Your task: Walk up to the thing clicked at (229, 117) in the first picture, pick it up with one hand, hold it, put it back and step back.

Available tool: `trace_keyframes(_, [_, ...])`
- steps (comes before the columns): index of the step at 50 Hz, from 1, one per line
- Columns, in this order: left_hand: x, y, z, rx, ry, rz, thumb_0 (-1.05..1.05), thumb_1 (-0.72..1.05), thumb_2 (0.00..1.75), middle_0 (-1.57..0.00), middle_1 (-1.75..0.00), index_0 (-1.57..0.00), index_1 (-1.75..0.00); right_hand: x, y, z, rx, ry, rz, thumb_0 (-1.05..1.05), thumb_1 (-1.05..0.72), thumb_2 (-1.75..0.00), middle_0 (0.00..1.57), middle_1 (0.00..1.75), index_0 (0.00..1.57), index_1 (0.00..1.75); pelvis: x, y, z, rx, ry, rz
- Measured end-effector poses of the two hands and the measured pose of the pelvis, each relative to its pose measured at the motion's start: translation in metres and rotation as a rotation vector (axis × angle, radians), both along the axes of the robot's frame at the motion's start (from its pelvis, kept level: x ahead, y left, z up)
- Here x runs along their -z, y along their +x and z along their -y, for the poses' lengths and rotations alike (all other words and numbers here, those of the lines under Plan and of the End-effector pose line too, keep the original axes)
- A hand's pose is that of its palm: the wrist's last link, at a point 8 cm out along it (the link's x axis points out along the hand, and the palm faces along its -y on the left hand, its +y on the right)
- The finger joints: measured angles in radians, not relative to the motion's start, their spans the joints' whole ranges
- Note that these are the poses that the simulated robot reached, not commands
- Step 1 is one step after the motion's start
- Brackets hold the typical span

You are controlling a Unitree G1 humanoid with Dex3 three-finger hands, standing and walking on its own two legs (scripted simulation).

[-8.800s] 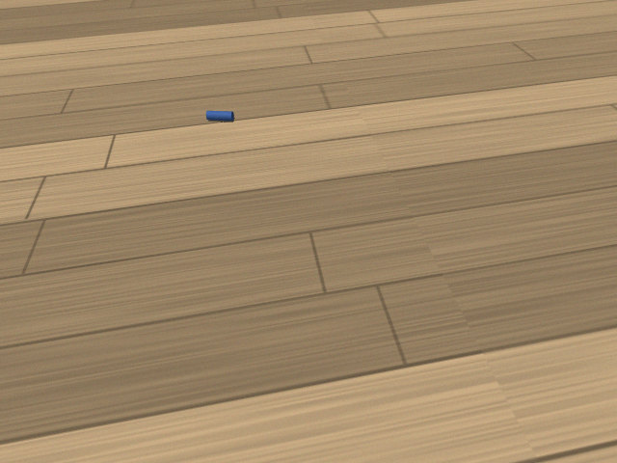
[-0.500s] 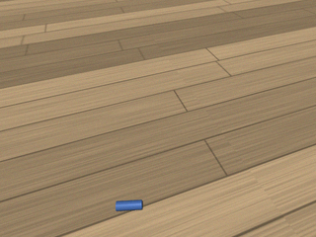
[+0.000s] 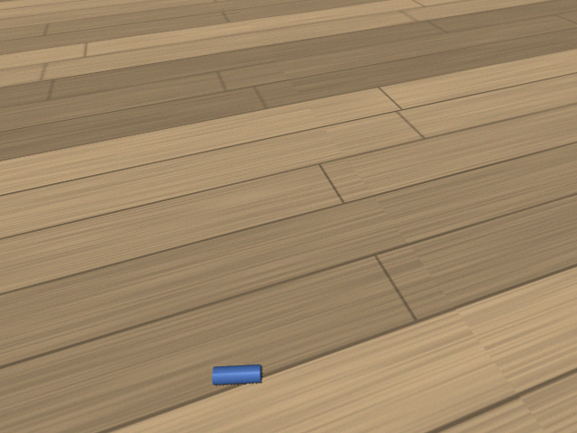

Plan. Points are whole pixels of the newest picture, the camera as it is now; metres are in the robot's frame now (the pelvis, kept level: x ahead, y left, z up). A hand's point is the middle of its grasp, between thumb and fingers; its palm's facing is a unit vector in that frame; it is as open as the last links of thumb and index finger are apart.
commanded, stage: stand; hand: left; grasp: from above
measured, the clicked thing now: (237, 374) +0.47 +0.21 -0.76
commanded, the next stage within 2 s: rise first in 0.84 s
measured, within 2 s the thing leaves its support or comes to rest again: neither
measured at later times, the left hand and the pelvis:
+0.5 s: hand out of the picture +0.07 +0.25 -0.16, palm faces -0.02 -0.94 -0.34, open 7.4 cm; pelvis +0.00 +0.00 +0.00, yaw +0 degrees
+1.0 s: hand out of the picture +0.08 +0.25 -0.16, palm faces +0.02 -0.94 -0.34, open 7.5 cm; pelvis +0.00 +0.00 +0.00, yaw +0 degrees
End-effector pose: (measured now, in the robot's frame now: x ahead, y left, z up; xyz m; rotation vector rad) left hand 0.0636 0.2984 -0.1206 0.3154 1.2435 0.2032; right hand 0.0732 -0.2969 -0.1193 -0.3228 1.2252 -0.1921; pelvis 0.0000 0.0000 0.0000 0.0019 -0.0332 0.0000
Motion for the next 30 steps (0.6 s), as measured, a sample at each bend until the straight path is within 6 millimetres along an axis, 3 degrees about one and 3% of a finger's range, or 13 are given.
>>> trace_keyframes(30, [0.0002,0.003,0.0014,-0.001,-0.001,-0.006,0.01,0.9,0.9,-0.2,-0.3,-0.2,-0.3,0.0015,0.0026,0.0003,-0.004,0.002,-0.009,0.01,-0.9,-0.89,0.2,0.3,0.2,0.3,0.0002,0.0039,0.0006,-0.002,0.001,-0.006])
